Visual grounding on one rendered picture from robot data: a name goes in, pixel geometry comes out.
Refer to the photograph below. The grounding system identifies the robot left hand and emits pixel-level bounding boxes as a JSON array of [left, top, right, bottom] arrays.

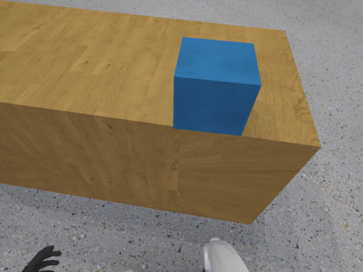
[[22, 245, 61, 272]]

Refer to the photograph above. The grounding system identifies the pedestal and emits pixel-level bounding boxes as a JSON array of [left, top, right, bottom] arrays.
[[0, 0, 321, 225]]

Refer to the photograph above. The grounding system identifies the right robot thigh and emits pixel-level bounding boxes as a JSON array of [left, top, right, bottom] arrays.
[[203, 240, 249, 272]]

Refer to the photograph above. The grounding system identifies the carton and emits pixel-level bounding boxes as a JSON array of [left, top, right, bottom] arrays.
[[173, 37, 261, 136]]

